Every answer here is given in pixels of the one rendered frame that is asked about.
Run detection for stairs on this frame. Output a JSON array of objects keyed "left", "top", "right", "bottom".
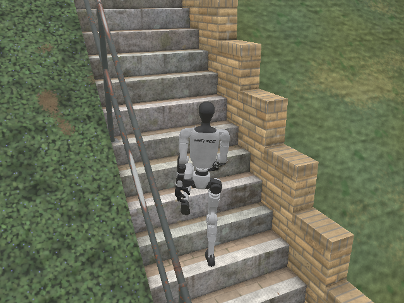
[{"left": 74, "top": 0, "right": 307, "bottom": 303}]

